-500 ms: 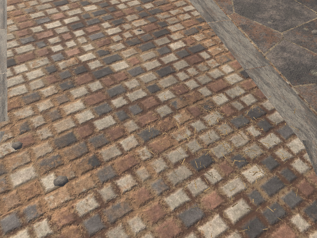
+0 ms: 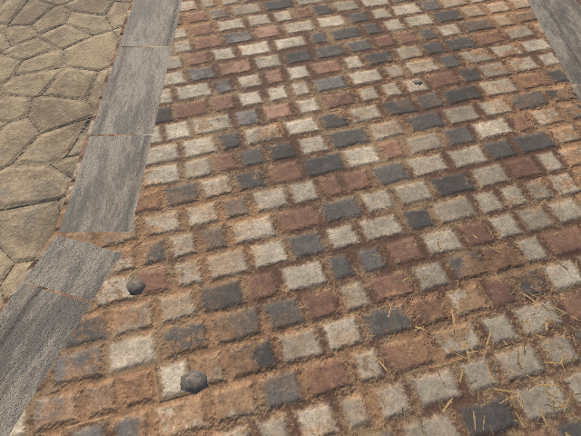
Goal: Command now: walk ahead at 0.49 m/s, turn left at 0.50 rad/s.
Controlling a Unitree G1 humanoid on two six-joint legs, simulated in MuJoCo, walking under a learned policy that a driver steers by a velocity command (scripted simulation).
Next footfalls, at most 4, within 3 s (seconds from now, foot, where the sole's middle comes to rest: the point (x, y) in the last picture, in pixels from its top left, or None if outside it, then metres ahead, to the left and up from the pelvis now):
0.36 left None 0.34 0.18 -0.77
0.92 right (328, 361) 0.64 -0.06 -0.77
1.42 left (289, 249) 0.97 0.03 -0.77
1.92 right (418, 229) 1.04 -0.34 -0.77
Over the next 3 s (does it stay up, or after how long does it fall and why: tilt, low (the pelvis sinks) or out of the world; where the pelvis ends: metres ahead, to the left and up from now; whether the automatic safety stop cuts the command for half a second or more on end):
stays up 1.51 -0.43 -0.01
